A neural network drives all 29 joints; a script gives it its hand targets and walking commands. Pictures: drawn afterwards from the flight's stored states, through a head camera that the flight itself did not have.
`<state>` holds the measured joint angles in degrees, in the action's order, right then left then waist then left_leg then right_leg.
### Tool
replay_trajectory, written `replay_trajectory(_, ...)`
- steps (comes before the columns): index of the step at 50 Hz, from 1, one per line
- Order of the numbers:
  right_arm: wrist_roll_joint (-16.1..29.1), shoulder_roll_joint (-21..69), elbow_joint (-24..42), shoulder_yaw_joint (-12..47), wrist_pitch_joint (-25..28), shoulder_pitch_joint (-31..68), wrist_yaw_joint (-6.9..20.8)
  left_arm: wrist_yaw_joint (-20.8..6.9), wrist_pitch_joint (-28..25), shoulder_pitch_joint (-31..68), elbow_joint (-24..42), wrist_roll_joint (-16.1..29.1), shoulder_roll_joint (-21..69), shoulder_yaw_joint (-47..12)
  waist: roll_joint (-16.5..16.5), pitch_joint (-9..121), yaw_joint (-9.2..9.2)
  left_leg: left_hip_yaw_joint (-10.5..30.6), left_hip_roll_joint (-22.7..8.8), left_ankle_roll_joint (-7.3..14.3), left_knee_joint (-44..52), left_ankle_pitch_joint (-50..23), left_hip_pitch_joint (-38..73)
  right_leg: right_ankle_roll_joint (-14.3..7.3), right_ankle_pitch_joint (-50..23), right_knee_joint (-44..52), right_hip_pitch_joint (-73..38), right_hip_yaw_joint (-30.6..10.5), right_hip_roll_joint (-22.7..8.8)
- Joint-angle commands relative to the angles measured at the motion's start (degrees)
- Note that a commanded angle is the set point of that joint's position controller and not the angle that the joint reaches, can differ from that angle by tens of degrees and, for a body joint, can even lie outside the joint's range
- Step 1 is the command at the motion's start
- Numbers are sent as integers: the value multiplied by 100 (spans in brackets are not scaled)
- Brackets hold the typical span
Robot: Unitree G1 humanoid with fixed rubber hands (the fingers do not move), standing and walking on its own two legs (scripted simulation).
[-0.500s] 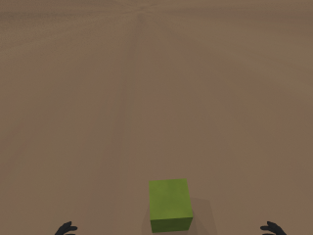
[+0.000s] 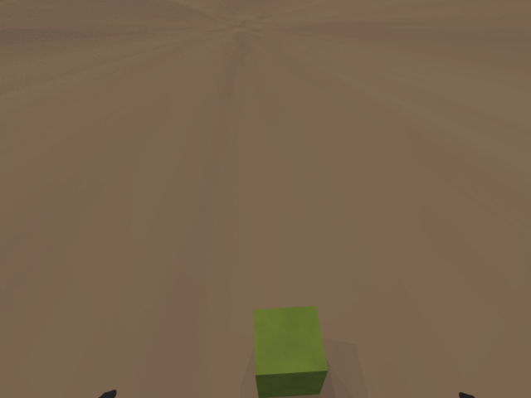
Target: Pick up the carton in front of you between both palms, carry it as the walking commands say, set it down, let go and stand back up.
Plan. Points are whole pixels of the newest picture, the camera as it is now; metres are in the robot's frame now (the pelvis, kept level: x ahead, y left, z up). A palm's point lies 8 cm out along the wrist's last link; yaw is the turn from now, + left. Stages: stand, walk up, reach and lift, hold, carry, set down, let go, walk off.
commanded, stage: stand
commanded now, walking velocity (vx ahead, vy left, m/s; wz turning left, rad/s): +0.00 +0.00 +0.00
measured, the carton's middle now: (287, 352) +0.45 -0.03 -0.65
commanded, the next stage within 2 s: none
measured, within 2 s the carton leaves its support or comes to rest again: neither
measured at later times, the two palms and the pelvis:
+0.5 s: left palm out of the picture +0.08 +0.30 -0.10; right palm out of the picture +0.08 -0.31 -0.10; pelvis -0.02 +0.00 +0.00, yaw +0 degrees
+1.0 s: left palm out of the picture +0.07 +0.30 -0.10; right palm out of the picture +0.07 -0.31 -0.10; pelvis -0.02 -0.01 +0.01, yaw +0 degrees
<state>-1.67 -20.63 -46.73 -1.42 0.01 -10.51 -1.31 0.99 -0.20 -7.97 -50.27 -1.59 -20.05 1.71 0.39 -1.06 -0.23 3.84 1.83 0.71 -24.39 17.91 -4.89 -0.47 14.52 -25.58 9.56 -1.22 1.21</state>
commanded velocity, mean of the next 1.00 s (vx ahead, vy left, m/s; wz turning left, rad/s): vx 0.00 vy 0.00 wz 0.00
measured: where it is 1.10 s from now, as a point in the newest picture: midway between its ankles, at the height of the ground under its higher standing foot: outside the picture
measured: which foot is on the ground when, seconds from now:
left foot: down 0.00-1.00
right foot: down 0.00-1.00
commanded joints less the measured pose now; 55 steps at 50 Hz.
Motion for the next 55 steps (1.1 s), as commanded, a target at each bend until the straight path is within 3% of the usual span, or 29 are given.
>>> replay_trajectory(1, 6, -899, 217, -199, 77, 163, -15, 17, -73, 208, 215, 8, -902, 176, -11, 213, -6, 460, -625, -21, 411, -1641, -410, -105, -1536, 280, -457, -598, -614)
replay_trajectory(22, 46, -1012, -452, -122, 98, 308, 21, -9, -96, 281, -403, 44, -1059, 84, -29, 72, -20, 495, -673, 3, 753, -1131, -358, -105, -1141, 658, -427, -698, -676)
replay_trajectory(55, 74, -1124, -857, -53, 111, 417, 38, -22, -119, 417, -759, 85, -1192, 27, -34, 109, -17, 476, -750, 36, 887, -1215, -215, -126, -1296, 809, -468, -720, -738)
